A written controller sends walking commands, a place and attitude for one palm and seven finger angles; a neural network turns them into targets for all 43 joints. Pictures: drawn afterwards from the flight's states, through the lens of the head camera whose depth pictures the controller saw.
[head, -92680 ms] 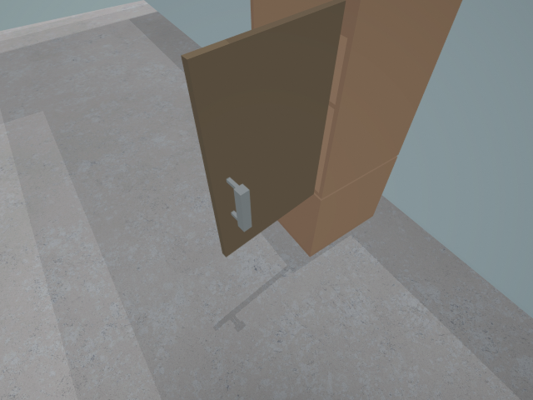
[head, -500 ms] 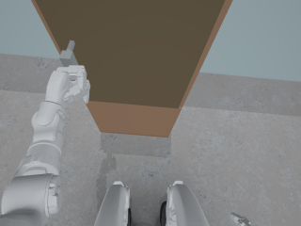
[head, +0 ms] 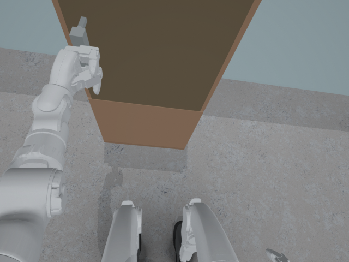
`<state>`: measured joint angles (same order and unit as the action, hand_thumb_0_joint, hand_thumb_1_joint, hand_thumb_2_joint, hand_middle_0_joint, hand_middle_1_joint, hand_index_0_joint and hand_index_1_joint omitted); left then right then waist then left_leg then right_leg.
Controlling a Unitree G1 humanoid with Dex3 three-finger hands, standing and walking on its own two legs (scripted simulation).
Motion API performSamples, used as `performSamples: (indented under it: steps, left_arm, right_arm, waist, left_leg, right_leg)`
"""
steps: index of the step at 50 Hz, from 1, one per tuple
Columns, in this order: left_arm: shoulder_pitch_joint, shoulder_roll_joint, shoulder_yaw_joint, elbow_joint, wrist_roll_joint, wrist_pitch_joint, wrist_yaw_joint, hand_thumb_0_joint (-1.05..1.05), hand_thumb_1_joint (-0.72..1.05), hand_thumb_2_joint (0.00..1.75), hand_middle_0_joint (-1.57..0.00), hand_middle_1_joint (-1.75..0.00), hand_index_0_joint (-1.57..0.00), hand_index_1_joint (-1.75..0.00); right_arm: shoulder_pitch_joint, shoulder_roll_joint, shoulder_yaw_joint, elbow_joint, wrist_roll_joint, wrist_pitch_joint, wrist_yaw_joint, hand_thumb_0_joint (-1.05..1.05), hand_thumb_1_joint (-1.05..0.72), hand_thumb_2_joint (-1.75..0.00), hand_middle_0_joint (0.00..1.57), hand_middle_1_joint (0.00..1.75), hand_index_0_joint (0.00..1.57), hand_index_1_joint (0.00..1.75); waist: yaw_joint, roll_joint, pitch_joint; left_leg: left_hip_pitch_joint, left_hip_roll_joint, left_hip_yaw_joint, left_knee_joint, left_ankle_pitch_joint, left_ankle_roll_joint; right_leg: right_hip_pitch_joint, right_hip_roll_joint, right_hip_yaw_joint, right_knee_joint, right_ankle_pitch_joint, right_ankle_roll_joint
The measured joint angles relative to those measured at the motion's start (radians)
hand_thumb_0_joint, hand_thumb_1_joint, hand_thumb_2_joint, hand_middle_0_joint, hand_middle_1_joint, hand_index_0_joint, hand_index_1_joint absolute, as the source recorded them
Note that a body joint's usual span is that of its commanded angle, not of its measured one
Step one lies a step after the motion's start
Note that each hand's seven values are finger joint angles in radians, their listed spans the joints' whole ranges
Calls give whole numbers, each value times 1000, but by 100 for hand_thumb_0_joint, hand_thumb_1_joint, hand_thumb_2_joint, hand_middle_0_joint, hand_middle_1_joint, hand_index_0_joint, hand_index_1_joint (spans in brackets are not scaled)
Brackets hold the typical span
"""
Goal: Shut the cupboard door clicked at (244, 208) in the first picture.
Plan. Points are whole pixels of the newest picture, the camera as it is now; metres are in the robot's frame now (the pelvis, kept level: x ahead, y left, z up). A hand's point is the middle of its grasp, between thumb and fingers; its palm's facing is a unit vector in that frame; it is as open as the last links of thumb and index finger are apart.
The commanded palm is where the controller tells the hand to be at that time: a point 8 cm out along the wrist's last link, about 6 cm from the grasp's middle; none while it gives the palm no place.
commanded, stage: pull the fist back off the door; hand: left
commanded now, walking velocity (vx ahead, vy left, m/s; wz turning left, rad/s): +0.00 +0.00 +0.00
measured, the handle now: (87, 51) +0.58 +0.19 +0.06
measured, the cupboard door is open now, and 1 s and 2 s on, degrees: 0 0 0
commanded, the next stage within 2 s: draw the hand back to the body in 0.90 s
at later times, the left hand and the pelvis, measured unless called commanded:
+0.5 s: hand (115, 77) +0.51 +0.12 +0.06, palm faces -0.06 -1.00 -0.02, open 3.2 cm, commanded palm +0.48 +0.16 +0.06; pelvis +0.01 -0.01 +0.01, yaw +0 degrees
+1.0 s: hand (108, 101) +0.44 +0.13 +0.06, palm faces -0.08 -1.00 +0.00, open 3.1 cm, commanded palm +0.43 +0.18 +0.06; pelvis +0.09 -0.02 +0.04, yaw +1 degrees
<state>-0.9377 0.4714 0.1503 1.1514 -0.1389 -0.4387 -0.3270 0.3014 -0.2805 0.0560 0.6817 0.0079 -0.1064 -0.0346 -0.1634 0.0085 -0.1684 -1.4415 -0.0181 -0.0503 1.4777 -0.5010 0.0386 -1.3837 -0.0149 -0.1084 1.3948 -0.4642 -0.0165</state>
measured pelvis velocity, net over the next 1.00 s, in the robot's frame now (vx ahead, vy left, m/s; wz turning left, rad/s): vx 0.09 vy -0.02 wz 0.01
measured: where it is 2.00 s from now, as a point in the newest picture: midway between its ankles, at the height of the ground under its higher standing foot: (157, 259)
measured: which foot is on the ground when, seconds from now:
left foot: down 0.00-1.00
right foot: down 0.00-1.00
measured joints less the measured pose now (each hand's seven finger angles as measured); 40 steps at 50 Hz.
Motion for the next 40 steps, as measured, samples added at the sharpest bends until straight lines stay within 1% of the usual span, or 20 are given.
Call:
performSamples:
  steps: [2,3,4,6,9,11,13,15,17,18,20,22,24,27,30,34,36,40]
  left_arm:
    - [-6,3,-1,3,2,5,2,2,90,90,-142,-150,-139,-150]
    - [-7,-4,2,2,6,6,14,2,90,90,-142,-150,-140,-150]
    - [-8,-18,2,-1,9,4,46,2,90,90,-143,-150,-141,-150]
    - [-9,-54,8,-4,11,0,132,2,90,90,-144,-150,-142,-150]
    - [-12,-91,24,0,32,-7,242,2,90,90,-145,-150,-143,-150]
    - [-12,-100,32,10,45,-11,285,2,90,90,-145,-150,-143,-150]
    - [-13,-99,35,27,59,-22,305,2,90,90,-143,-150,-142,-150]
    - [-16,-88,19,40,81,-24,305,2,90,90,-142,-150,-140,-150]
    - [-12,-79,7,41,91,-25,292,2,90,90,-140,-150,-138,-150]
    - [-6,-77,7,38,89,-25,283,2,90,90,-139,-150,-137,-150]
    - [7,-79,13,30,70,-24,258,2,90,90,-137,-150,-135,-150]
    - [24,-91,25,18,47,-23,234,2,90,90,-136,-150,-134,-150]
    - [48,-109,40,2,33,-27,217,2,90,90,-134,-150,-133,-150]
    - [102,-135,73,-40,34,-43,207,2,90,90,-132,-150,-131,-150]
    - [189,-159,103,-116,37,-68,210,2,90,90,-131,-150,-131,-150]
    - [337,-185,113,-255,25,-84,210,2,90,90,-130,-150,-130,-150]
    - [413,-197,101,-327,10,-80,204,2,90,90,-130,-150,-130,-150]
    - [558,-225,56,-465,-26,-71,181,2,90,90,-129,-150,-130,-150]
  right_arm:
    - [7,0,4,4,0,-7,0,1,-90,-89,21,30,20,30]
    - [12,0,4,3,-5,-9,-2,1,-90,-89,21,30,20,30]
    - [17,0,2,3,-9,-11,-2,1,-90,-89,21,30,20,30]
    - [21,2,-1,6,-18,-11,4,1,-90,-89,21,30,20,30]
    - [18,8,-1,6,-31,-9,20,1,-90,-89,21,30,20,30]
    - [15,12,-3,4,-38,-6,32,1,-90,-89,21,30,20,30]
    - [15,18,-4,2,-42,-1,41,1,-90,-89,21,30,20,30]
    - [14,23,-3,0,-44,5,49,1,-90,-89,21,30,20,30]
    - [17,25,-4,-4,-44,10,53,1,-90,-89,21,30,20,30]
    - [19,24,-5,-5,-43,13,54,1,-90,-89,21,30,20,30]
    - [23,21,-8,-6,-38,20,55,1,-90,-89,21,30,20,30]
    - [25,19,-9,-8,-32,29,53,1,-90,-89,21,30,20,30]
    - [27,16,-12,-14,-26,37,52,1,-90,-89,21,30,20,30]
    - [27,11,-18,-31,-22,51,51,1,-90,-89,21,30,20,30]
    - [26,10,-30,-54,-19,68,54,1,-90,-89,21,30,20,30]
    - [17,18,-44,-80,-11,96,58,1,-91,-89,21,30,20,30]
    - [11,24,-49,-89,-5,106,60,1,-91,-89,20,30,20,30]
    - [-8,35,-56,-102,5,114,59,1,-91,-89,20,30,20,30]
  waist:
    - [-5,1,-1]
    - [-5,2,-1]
    - [-4,3,-2]
    - [0,4,0]
    - [-3,7,1]
    - [-7,14,-2]
    - [-9,16,-2]
    - [-11,16,0]
    - [-11,18,1]
    - [-10,21,1]
    - [-7,24,1]
    - [-3,23,1]
    - [0,22,-1]
    - [1,24,-3]
    - [7,29,-9]
    - [31,30,-7]
    - [48,28,-7]
    - [85,21,-9]
  left_leg:
    - [-5,-3,-1,1,-2,1]
    - [-8,-4,-1,1,-2,0]
    - [-10,-6,-1,1,-4,-1]
    - [-9,-10,2,-2,-11,-3]
    - [-8,-14,5,-13,4,-3]
    - [-8,-15,4,-18,25,-3]
    - [-4,-14,3,-19,29,-4]
    - [0,-13,3,-18,18,-6]
    - [4,-12,3,-20,14,-7]
    - [6,-12,2,-22,18,-8]
    - [15,-9,4,-28,28,-9]
    - [28,-5,8,-34,27,-8]
    - [41,-2,14,-41,18,-7]
    - [61,6,24,-51,4,-7]
    - [86,16,38,-63,-16,-8]
    - [141,24,56,-94,-41,-9]
    - [173,24,60,-115,-50,-10]
    - [234,18,56,-155,-62,-13]
  right_leg:
    - [-4,4,3,-1,4,1]
    - [-6,5,5,-1,4,2]
    - [-8,5,6,-3,8,4]
    - [-8,4,11,-5,11,8]
    - [-8,1,15,-9,18,12]
    - [-8,0,14,-10,20,11]
    - [-6,1,13,-8,19,9]
    - [-3,2,14,-7,18,6]
    - [-1,4,14,-8,17,4]
    - [0,5,14,-9,16,2]
    - [5,9,16,-10,14,1]
    - [13,14,22,-13,9,0]
    - [20,19,29,-16,3,-1]
    - [32,28,40,-21,-9,-3]
    - [47,38,55,-28,-24,-3]
    - [89,47,75,-50,-45,-2]
    - [117,48,80,-65,-55,-2]
    - [178,43,79,-100,-73,-4]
